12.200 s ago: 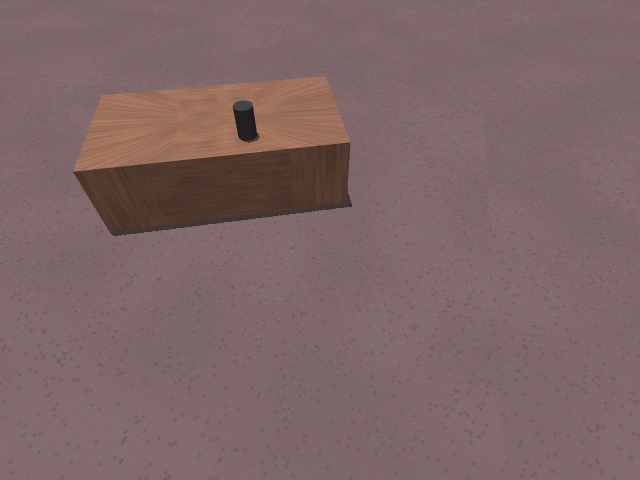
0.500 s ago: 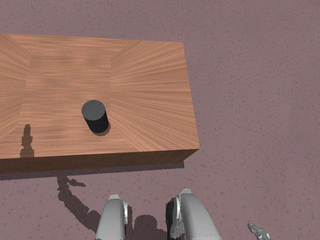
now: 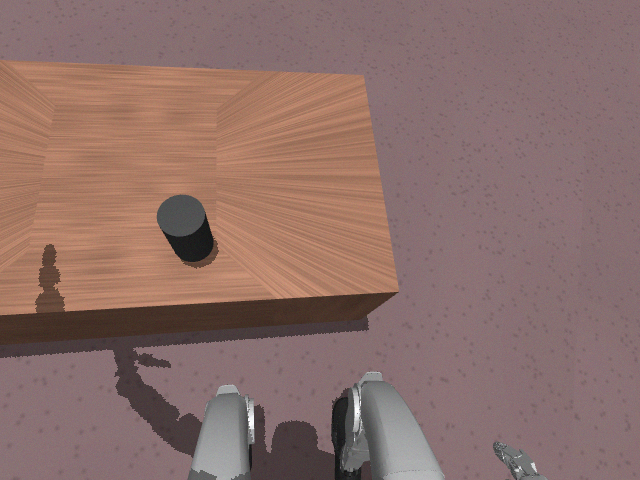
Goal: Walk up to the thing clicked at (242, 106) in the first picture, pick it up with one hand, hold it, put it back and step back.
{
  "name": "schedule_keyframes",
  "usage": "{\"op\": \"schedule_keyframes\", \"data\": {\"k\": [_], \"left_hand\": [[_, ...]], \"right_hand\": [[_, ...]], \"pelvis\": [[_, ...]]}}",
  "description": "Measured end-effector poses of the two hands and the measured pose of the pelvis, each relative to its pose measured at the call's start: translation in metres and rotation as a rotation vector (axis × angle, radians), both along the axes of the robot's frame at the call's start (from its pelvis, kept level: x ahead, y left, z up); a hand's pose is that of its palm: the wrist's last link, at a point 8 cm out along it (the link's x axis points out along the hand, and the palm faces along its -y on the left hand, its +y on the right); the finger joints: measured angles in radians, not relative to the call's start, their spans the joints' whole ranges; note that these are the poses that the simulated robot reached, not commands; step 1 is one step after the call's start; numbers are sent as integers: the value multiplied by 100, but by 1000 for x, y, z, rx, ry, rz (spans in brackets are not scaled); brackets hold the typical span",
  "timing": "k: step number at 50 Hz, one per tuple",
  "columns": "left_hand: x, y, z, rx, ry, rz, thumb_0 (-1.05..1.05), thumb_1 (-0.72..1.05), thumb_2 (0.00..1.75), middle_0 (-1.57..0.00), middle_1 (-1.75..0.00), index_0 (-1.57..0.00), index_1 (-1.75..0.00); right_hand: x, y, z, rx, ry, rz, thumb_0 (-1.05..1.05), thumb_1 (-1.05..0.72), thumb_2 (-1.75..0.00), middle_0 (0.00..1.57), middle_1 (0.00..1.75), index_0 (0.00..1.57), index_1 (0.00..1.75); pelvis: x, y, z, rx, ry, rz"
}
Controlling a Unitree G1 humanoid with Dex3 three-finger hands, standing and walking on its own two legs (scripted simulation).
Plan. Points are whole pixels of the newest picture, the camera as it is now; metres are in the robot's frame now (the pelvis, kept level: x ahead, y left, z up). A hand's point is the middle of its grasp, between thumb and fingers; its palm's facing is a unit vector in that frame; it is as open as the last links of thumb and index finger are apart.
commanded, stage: go down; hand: left
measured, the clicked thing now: (187, 230) +0.50 +0.19 -0.26
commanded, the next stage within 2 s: none
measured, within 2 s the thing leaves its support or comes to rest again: neither
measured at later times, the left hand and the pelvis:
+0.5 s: hand out of the picture +0.43 +0.40 +0.07, palm faces +0.24 -0.97 -0.02, open 17.5 cm; pelvis -0.01 +0.00 -0.01, yaw +0 degrees
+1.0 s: hand out of the picture +0.42 +0.41 +0.07, palm faces +0.25 -0.97 -0.01, open 17.6 cm; pelvis -0.01 +0.00 -0.01, yaw +0 degrees
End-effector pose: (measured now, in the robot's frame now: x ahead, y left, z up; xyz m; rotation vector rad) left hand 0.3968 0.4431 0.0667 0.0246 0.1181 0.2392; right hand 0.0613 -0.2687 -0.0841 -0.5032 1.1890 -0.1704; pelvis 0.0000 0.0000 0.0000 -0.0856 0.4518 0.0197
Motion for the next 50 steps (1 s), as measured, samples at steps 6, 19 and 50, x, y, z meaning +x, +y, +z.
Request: {"op": "schedule_keyframes", "data": {"k": [6, 19, 50], "left_hand": [[0, -1, -2, -2, -8, -2, -1, -54, 4, -5, -5, -5, -5], [-4, 3, -1, -3, -42, 1, -1, -54, 4, -5, -5, -5, -5], [-6, 10, 3, -8, -100, 13, -1, -58, 3, -5, -6, -6, -5]], "right_hand": [[5, -4, 0, -10, -9, 10, 1, -91, -90, 21, 30, 20, 30], [10, -7, -2, -20, -22, 24, 1, -91, -90, 21, 30, 20, 30], [0, -1, -7, -16, -20, 16, 1, -91, -90, 21, 30, 20, 30]], "pelvis": [[0, -2, -2, -1, 5, 2], [-2, -3, -5, -3, 9, 6], [-8, 0, -11, -9, 13, 4]]}}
